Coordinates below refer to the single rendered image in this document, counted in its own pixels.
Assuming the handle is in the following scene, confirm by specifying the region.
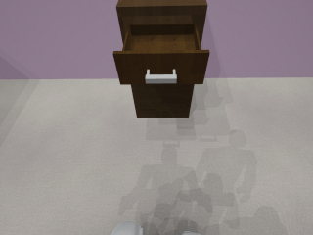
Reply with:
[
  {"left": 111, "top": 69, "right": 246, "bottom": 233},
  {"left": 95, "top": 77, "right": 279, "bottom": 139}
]
[{"left": 145, "top": 69, "right": 177, "bottom": 84}]

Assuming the cabinet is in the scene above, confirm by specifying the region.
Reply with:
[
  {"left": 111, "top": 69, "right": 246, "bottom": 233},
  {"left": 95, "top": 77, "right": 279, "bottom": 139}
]
[{"left": 116, "top": 0, "right": 208, "bottom": 118}]

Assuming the drawer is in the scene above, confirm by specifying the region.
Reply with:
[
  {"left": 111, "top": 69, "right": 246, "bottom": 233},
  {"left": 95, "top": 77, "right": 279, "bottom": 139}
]
[{"left": 112, "top": 23, "right": 210, "bottom": 85}]

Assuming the left robot thigh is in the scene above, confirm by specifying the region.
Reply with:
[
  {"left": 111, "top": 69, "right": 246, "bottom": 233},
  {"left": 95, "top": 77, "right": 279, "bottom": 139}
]
[{"left": 111, "top": 220, "right": 143, "bottom": 235}]

